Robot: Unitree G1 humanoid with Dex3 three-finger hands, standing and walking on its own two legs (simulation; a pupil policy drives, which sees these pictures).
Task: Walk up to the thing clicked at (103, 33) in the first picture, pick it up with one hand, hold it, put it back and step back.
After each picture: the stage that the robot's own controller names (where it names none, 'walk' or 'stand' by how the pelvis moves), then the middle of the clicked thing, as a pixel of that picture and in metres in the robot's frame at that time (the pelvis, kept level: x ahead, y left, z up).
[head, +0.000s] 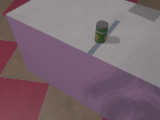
stand; (101, 32) +0.75 -0.10 -0.07
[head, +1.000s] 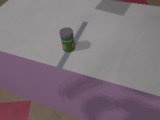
walk; (67, 40) +0.64 +0.12 -0.05
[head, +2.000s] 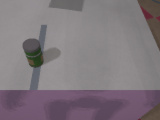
stand; (33, 53) +0.49 +0.21 -0.04
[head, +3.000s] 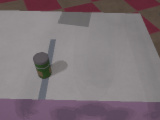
stand; (43, 65) +0.49 +0.20 -0.08
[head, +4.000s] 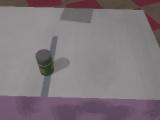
stand; (45, 63) +0.50 +0.19 -0.07
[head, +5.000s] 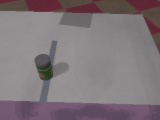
stand; (44, 67) +0.48 +0.19 -0.08
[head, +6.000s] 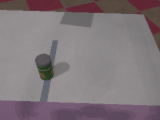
stand; (45, 67) +0.48 +0.19 -0.08
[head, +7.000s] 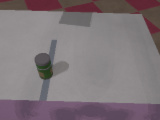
rise first; (44, 66) +0.48 +0.19 -0.08
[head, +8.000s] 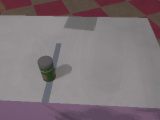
rise first; (47, 69) +0.48 +0.20 -0.07
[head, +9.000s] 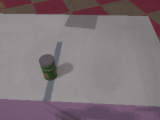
go down; (48, 67) +0.48 +0.20 -0.07
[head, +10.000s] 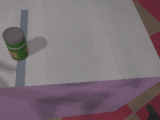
go down; (16, 44) +0.50 +0.19 -0.02
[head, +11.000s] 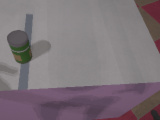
approach; (20, 47) +0.49 +0.19 -0.01
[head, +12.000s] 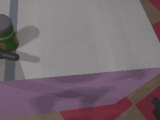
close in; (4, 34) +0.50 +0.21 +0.02
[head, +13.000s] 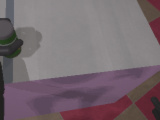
lift; (7, 40) +0.48 +0.19 +0.02
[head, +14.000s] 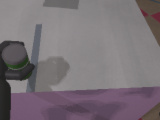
lift; (18, 63) +0.39 +0.20 +0.07
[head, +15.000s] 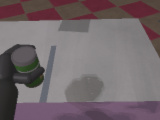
lift; (29, 68) +0.33 +0.17 +0.15
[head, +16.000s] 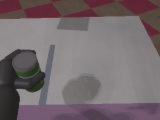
hold; (29, 72) +0.32 +0.17 +0.12
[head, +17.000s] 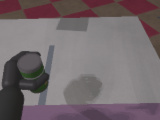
hold; (34, 74) +0.33 +0.16 +0.11
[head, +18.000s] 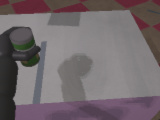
crouch; (26, 48) +0.42 +0.18 +0.13
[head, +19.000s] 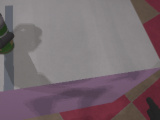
lower; out of the picture +0.50 +0.21 +0.03
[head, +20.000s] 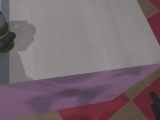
lower; out of the picture +0.50 +0.20 +0.03
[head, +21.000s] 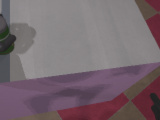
lower; out of the picture +0.50 +0.20 +0.03
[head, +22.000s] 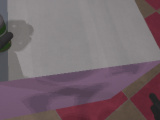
lower; out of the picture +0.50 +0.20 +0.03
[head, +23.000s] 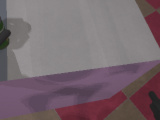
rest; out of the picture +0.51 +0.21 +0.03
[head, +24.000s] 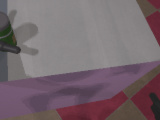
withdraw; (1, 33) +0.50 +0.18 +0.03
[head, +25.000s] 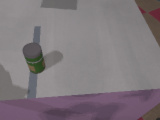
sink last; (34, 58) +0.47 +0.17 -0.02
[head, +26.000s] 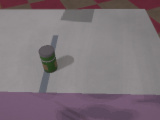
stand; (48, 59) +0.51 +0.18 -0.02
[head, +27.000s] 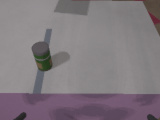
stand; (42, 57) +0.48 +0.18 -0.01
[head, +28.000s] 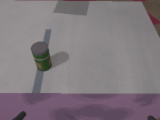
stand; (42, 57) +0.48 +0.18 -0.01
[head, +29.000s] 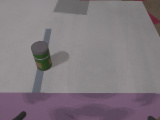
stand; (42, 56) +0.48 +0.18 -0.01
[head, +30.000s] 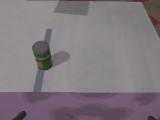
stand; (43, 56) +0.49 +0.18 -0.01
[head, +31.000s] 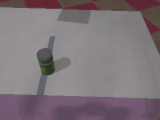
stand; (46, 62) +0.50 +0.18 -0.06
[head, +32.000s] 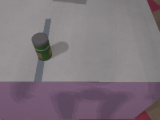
walk; (42, 47) +0.52 +0.19 -0.05
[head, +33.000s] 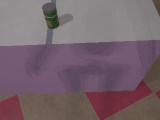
walk; (51, 16) +0.72 +0.18 -0.06
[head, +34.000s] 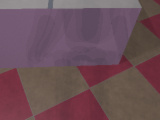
walk; out of the picture +1.05 +0.20 -0.05
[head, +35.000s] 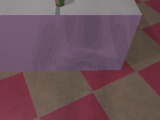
stand; out of the picture +1.09 +0.19 -0.07
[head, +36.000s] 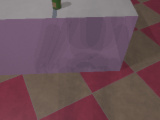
stand; (56, 0) +1.10 +0.20 -0.08
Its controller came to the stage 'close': yes
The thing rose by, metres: 0.21
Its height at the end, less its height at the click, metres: +0.00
